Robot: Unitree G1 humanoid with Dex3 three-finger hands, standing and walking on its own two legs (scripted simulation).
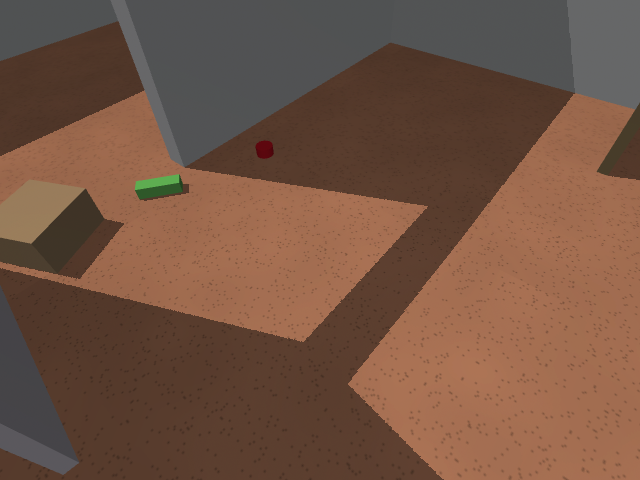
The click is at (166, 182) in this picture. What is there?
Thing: lying carton
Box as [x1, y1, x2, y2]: [135, 174, 182, 198]
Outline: 182,183 178,174 136,181 135,191 139,198 156,196 182,191
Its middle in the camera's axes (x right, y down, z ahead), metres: -0.78 -0.27 +1.92
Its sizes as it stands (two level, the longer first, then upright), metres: 0.209 0.069 0.059
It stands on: the floor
